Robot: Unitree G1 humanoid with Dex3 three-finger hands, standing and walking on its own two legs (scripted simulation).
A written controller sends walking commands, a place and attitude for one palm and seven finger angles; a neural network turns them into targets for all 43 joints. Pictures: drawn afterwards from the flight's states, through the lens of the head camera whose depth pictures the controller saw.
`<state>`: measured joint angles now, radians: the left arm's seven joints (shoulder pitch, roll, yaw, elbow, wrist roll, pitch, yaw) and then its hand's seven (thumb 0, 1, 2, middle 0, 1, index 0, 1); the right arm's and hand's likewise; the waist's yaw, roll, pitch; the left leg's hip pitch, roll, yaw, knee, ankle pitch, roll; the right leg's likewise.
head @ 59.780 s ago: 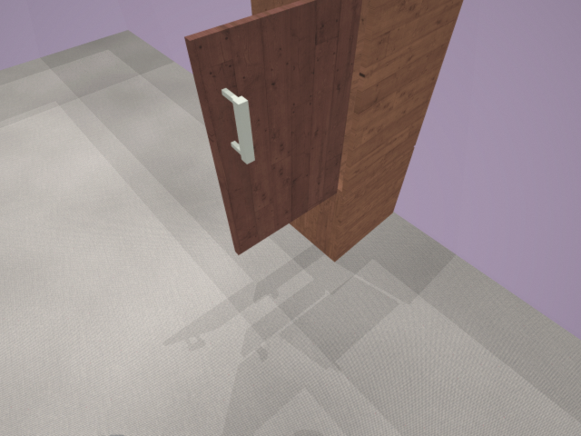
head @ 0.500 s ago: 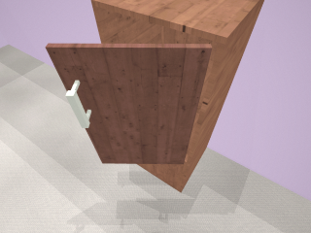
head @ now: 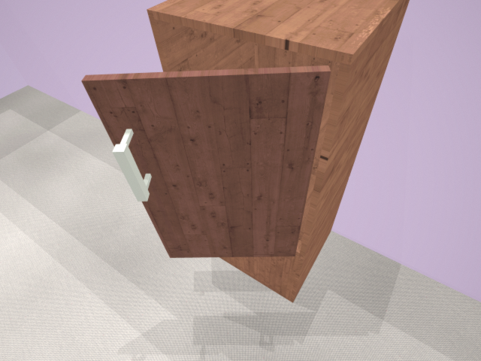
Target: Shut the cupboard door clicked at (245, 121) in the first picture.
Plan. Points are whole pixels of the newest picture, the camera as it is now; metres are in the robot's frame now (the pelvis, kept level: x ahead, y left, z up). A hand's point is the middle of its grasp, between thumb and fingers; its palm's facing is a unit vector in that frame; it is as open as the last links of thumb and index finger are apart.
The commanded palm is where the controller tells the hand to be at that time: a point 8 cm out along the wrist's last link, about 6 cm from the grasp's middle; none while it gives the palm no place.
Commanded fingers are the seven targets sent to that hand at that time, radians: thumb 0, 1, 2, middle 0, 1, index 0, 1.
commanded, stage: come to a stop and stand still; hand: left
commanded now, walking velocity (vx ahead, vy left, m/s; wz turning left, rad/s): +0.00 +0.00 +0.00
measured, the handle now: (135, 166) +0.43 +0.23 +0.09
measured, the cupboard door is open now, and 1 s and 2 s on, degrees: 33 33 33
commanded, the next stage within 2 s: look again from close up in 0.04 s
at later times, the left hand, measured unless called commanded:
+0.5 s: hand out of the picture +0.03 +0.14 -0.16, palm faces -0.02 -0.98 -0.22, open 7.3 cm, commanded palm none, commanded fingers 0.00 0.90 0.90 -0.20 -0.30 -0.20 -0.30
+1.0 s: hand out of the picture +0.04 +0.14 -0.16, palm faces +0.04 -0.97 -0.25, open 7.4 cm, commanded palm none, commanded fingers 0.00 0.90 0.90 -0.20 -0.30 -0.20 -0.30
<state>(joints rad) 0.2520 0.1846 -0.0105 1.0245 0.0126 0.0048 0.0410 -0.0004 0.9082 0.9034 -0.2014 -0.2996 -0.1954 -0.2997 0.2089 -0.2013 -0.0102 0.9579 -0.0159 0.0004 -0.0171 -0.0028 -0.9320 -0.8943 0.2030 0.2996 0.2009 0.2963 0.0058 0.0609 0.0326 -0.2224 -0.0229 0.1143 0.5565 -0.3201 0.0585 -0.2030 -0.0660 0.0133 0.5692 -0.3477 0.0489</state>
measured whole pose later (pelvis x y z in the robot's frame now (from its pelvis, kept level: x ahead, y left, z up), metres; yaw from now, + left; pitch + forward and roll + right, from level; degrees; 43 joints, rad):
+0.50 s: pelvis +0.01 -0.04 +0.01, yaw +0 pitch +0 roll +1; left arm 0.24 0.17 -0.02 1.09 0.01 0.00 0.03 0.00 0.91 0.90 -0.20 -0.30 -0.20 -0.30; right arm 0.26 -0.18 0.01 1.10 -0.01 -0.01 -0.02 0.00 -0.91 -0.89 0.20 0.30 0.20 0.30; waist -0.01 0.01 0.06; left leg -0.18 0.01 0.10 0.44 -0.26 0.00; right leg -0.17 -0.02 -0.01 0.48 -0.31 0.00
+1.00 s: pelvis +0.01 -0.05 +0.01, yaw +0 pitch +0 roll +1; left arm 0.22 0.17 0.01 1.06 0.01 0.00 0.04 0.00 0.91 0.90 -0.20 -0.30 -0.20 -0.30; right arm 0.20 -0.19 -0.02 1.06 -0.02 0.03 -0.03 0.00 -0.91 -0.89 0.20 0.30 0.20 0.30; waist 0.01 0.01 0.07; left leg -0.21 0.03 0.09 0.53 -0.29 -0.02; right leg -0.19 -0.01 -0.02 0.53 -0.34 -0.02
